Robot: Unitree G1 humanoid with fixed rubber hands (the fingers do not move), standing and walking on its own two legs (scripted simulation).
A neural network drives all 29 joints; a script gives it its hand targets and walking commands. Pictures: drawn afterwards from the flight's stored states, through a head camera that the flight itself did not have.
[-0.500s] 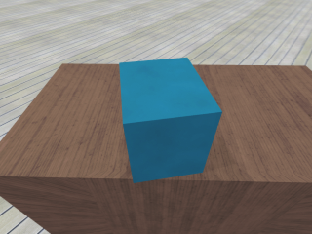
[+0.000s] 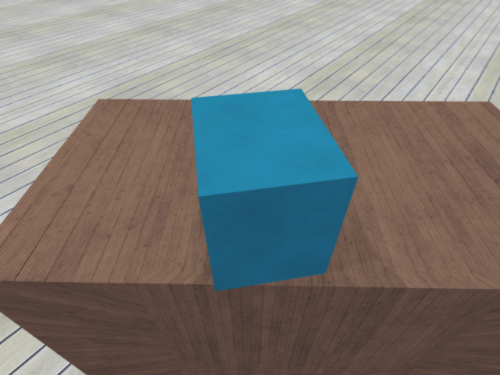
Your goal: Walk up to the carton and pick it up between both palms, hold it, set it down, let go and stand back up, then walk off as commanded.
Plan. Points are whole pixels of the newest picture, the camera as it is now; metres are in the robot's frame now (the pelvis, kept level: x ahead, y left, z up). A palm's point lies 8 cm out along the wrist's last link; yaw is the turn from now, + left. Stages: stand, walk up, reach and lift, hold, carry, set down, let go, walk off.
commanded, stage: stand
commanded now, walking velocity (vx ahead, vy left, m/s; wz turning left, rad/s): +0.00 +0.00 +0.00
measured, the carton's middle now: (259, 186) +0.48 +0.01 +0.05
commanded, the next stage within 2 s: walk off in 1.36 s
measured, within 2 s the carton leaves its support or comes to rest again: neither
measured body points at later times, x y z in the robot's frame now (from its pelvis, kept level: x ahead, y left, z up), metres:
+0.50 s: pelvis +0.00 +0.00 +0.00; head +0.00 +0.00 +0.45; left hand +0.07 +0.29 -0.13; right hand +0.07 -0.30 -0.13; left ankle +0.00 +0.10 -0.75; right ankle +0.01 -0.12 -0.75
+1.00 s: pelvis +0.01 +0.00 +0.00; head +0.01 +0.00 +0.45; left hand +0.08 +0.29 -0.13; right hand +0.08 -0.31 -0.13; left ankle +0.00 +0.10 -0.75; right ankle +0.01 -0.13 -0.75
